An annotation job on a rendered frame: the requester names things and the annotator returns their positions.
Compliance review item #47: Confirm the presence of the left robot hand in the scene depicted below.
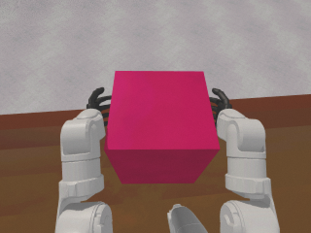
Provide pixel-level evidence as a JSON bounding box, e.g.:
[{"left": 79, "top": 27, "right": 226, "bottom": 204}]
[{"left": 86, "top": 87, "right": 112, "bottom": 126}]

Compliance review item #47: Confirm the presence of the right robot hand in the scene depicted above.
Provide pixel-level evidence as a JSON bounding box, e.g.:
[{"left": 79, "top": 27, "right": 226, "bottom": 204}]
[{"left": 209, "top": 88, "right": 232, "bottom": 128}]

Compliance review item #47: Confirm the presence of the carton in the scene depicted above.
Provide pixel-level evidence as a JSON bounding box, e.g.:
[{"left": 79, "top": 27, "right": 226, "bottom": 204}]
[{"left": 104, "top": 71, "right": 221, "bottom": 184}]

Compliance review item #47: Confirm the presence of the robot left forearm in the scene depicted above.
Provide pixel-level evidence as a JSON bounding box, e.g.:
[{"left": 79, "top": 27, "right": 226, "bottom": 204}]
[{"left": 54, "top": 109, "right": 106, "bottom": 233}]

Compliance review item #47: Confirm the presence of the robot right forearm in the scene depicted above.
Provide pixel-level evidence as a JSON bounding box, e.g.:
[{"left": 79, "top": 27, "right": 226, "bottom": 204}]
[{"left": 216, "top": 109, "right": 280, "bottom": 233}]

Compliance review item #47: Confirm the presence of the robot right thigh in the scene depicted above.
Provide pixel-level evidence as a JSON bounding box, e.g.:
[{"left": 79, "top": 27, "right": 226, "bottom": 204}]
[{"left": 167, "top": 206, "right": 208, "bottom": 233}]

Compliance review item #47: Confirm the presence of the left robot upper arm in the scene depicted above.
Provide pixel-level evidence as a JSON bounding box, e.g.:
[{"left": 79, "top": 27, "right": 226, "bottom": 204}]
[{"left": 55, "top": 201, "right": 113, "bottom": 233}]

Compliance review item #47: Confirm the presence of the right robot upper arm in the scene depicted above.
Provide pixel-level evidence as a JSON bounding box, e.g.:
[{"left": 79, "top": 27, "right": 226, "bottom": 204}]
[{"left": 220, "top": 200, "right": 280, "bottom": 233}]

